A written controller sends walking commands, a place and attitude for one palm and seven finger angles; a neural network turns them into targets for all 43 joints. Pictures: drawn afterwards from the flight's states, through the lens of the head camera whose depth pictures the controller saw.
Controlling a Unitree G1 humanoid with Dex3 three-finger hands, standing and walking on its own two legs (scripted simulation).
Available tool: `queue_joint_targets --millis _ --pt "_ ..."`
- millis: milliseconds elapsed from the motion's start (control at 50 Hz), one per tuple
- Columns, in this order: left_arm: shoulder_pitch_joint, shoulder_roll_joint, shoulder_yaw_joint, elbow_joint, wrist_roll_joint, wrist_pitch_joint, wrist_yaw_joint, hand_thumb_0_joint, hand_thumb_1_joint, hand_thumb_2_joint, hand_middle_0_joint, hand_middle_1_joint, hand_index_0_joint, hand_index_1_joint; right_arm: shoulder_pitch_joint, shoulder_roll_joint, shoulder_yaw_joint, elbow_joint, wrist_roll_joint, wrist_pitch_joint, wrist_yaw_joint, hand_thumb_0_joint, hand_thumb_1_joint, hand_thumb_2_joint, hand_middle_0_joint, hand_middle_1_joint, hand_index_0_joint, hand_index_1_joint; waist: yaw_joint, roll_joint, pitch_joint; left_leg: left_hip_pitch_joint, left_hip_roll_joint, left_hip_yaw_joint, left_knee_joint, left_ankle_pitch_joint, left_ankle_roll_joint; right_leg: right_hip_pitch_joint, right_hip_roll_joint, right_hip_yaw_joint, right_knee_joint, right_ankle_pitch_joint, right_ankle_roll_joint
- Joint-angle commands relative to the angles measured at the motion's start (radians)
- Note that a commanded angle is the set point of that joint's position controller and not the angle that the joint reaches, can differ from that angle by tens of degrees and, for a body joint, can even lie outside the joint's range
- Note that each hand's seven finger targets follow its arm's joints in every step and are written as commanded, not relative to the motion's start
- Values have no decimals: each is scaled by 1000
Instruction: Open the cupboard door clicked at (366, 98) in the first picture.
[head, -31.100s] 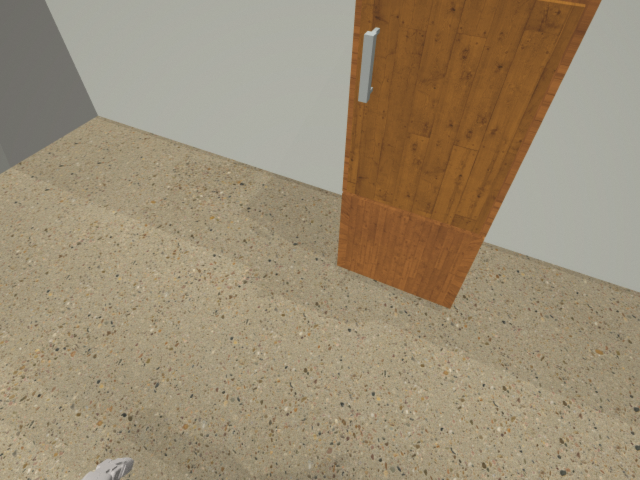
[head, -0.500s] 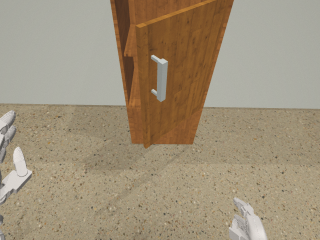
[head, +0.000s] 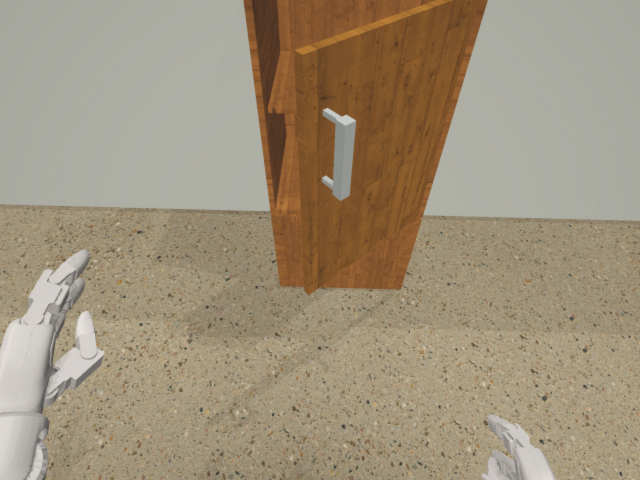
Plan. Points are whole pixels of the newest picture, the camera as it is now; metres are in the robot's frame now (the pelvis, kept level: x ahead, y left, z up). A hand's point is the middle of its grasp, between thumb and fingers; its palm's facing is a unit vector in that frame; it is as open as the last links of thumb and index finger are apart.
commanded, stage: let the arm hang, fingers relaxed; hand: left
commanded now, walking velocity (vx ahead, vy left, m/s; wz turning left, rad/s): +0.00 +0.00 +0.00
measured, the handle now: (335, 155) +0.60 +0.02 +0.07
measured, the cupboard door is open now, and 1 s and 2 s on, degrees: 42 42 42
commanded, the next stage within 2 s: look to check the result in 1.04 s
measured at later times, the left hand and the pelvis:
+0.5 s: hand out of the picture -0.05 +0.16 -0.17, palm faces +0.03 -0.98 -0.21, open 7.3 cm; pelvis -0.01 -0.02 +0.00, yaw +1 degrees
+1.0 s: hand out of the picture +0.00 +0.14 -0.18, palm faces +0.04 -0.99 -0.16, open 7.3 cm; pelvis +0.01 -0.02 +0.00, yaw +0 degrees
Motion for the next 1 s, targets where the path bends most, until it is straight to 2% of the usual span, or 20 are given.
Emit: queue_joint_targets --millis 0,40,60,80,100,120,160,200,260,280,360,400,460,580,660,700,920,980 --pt "-27 -2 -154 453 29 147 -73 0 900 900 -200 -300 -200 -300 -13 -181 -52 13 -17 34 20 0 -900 -900 200 300 200 300 -30 14 -97 -29 147 -155 -63 142 26 -7 -35 62 72 -49 -39" --pt "-78 27 -166 569 33 142 -77 0 900 900 -200 -300 -200 -300 -38 -190 -45 39 -25 47 20 0 -900 -900 200 300 200 300 -20 -163 -102 -17 127 -153 -44 118 23 16 -58 85 31 -15 -50" --pt "-115 37 -171 628 32 142 -77 0 900 900 -200 -300 -200 -300 -36 -194 -43 54 -26 54 19 0 -900 -900 200 300 200 300 -24 -229 -114 8 112 -146 -24 136 17 11 -77 105 17 11 -58" --pt "-137 34 -180 687 29 146 -75 0 900 900 -200 -300 -200 -300 -26 -173 -37 64 -25 64 20 0 -900 -900 200 300 200 300 -27 -253 -104 30 102 -131 -13 134 9 -9 -99 119 3 8 -69" --pt "-158 15 -195 747 25 154 -71 0 900 900 -200 -300 -200 -300 -17 -147 -28 87 -28 77 20 0 -900 -900 200 300 200 300 -33 -235 -89 41 91 -118 -12 123 2 -24 -112 127 -8 -1 -72" --pt "-169 -1 -209 805 21 161 -68 0 900 900 -200 -300 -200 -300 -14 -130 -19 109 -32 88 18 0 -900 -900 200 300 200 300 -34 -191 -76 61 83 -109 -19 123 -4 -36 -110 133 -13 -4 -70" --pt "-165 -25 -225 901 15 170 -61 0 900 900 -200 -300 -200 -300 -13 -107 -7 141 -35 102 15 0 -900 -900 200 300 200 300 -28 -26 -51 57 89 -116 -67 102 -7 -15 -90 123 -10 -23 -55" --pt "-137 -28 -229 992 12 169 -56 0 900 900 -200 -300 -200 -300 -8 -86 0 174 -32 110 11 0 -900 -900 200 300 200 300 -17 79 -51 34 90 -117 -85 79 -8 39 -86 119 -23 -13 -50" --pt "-105 -61 -224 1100 6 167 -54 0 900 900 -200 -300 -200 -300 27 -54 2 226 -32 120 -1 0 -900 -900 200 300 200 300 -17 153 -41 30 84 -116 -100 -2 -15 57 -83 116 -54 -36 -60" --pt "-96 -63 -221 1126 7 168 -53 0 900 900 -200 -300 -200 -300 37 -55 0 235 -30 125 -4 0 -900 -900 200 300 200 300 -13 147 -21 31 86 -120 -98 -12 -14 49 -83 106 -68 -43 -61" --pt "-91 -87 -231 1210 1 168 -54 0 900 900 -200 -300 -200 -300 100 -28 -1 292 -29 136 -11 0 -900 -900 200 300 200 300 -24 94 33 20 85 -123 -119 -90 -18 20 -82 105 -99 -100 -66" --pt "-83 -104 -234 1240 2 168 -52 0 900 900 -200 -300 -200 -300 131 -17 -4 313 -28 139 -13 0 -900 -900 200 300 200 300 -29 0 56 30 88 -119 -115 -90 -14 -3 -83 103 -117 -127 -66" --pt "-72 -126 -236 1272 1 166 -49 0 900 900 -200 -300 -200 -300 167 -3 -3 343 -28 139 -15 0 -900 -900 200 300 200 300 -33 -67 61 64 86 -106 -105 -65 -12 -30 -88 103 -125 -147 -66" --pt "-42 -151 -233 1305 1 168 -42 0 900 900 -200 -300 -200 -300 183 27 1 376 -28 139 -18 0 -900 -900 200 300 200 300 -24 -55 91 54 89 -102 -118 -70 -7 -45 -79 90 -111 -153 -62" --pt "-39 -162 -232 1313 2 168 -40 0 900 900 -200 -300 -200 -300 189 47 0 388 -30 135 -19 0 -900 -900 200 300 200 300 -23 -56 99 40 89 -102 -127 -58 -5 -32 -78 92 -94 -113 -60" --pt "-38 -163 -229 1314 2 167 -39 0 900 900 -200 -300 -200 -300 190 55 1 393 -30 134 -19 0 -900 -900 200 300 200 300 -22 -64 97 34 85 -99 -123 -58 -6 -26 -80 93 -95 -120 -60" --pt "-43 -182 -224 1319 2 159 -38 0 900 900 -200 -300 -200 -300 179 68 2 401 -29 122 -26 0 -900 -900 200 300 200 300 -20 9 71 54 92 -100 -126 43 -9 21 -80 89 -80 -7 -56" --pt "-41 -182 -222 1320 2 158 -38 0 900 900 -200 -300 -200 -300 175 61 2 398 -25 119 -28 0 -900 -900 200 300 200 300 -16 -4 66 69 95 -100 -125 71 -8 32 -78 79 -83 17 -53"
